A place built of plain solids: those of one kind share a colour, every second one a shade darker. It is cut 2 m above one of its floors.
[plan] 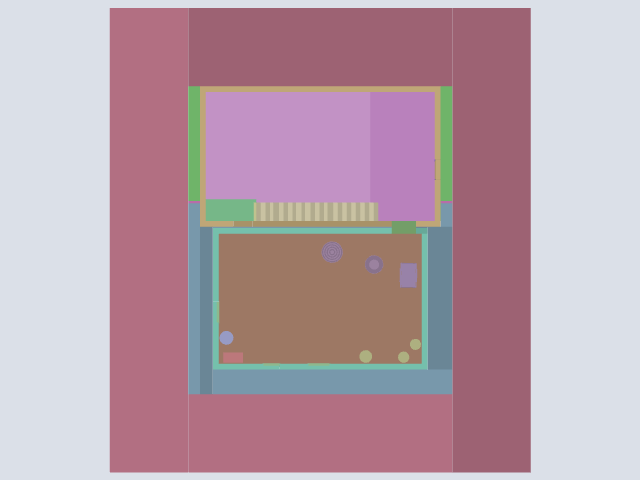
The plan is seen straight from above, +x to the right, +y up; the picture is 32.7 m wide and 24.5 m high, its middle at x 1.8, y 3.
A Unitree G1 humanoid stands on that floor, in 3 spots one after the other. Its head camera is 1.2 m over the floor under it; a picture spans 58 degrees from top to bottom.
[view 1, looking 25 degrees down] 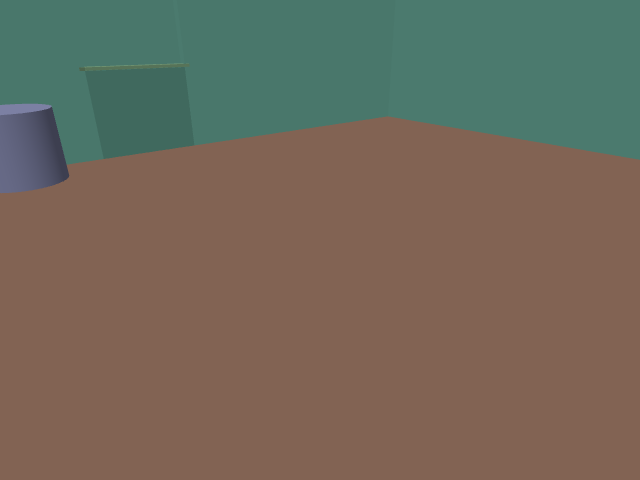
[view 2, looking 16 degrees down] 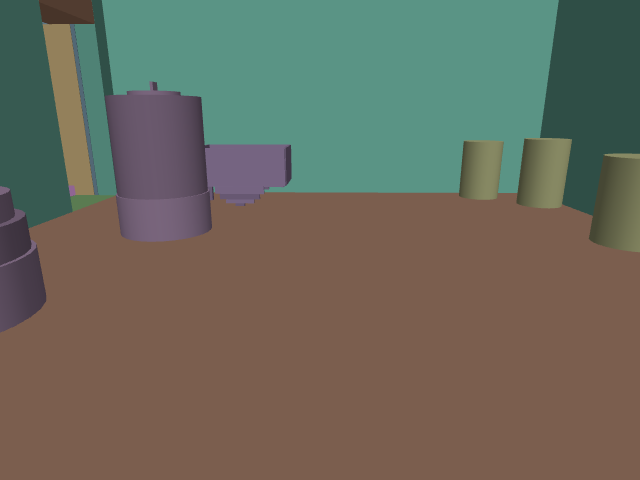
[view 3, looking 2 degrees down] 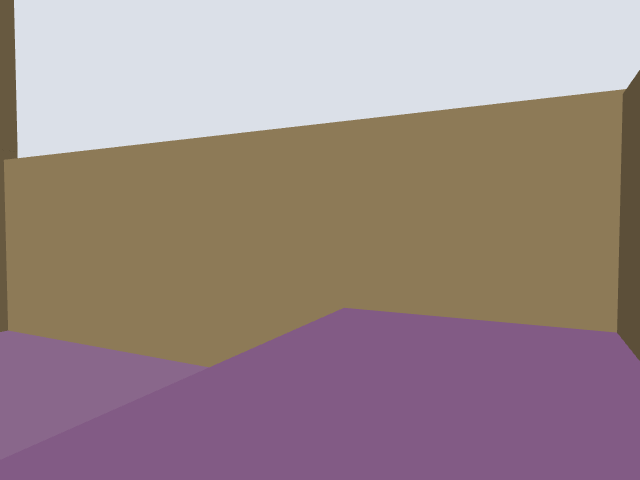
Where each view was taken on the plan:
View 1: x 1.75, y -2.31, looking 141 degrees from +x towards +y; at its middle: floor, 2.84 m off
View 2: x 0.00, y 0.00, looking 1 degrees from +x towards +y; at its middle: floor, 4.35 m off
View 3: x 6.78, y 4.80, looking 116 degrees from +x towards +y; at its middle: wall_yard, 6.41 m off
